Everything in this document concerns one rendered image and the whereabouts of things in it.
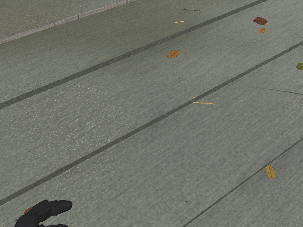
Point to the left robot hand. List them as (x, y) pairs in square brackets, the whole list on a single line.
[(42, 211)]

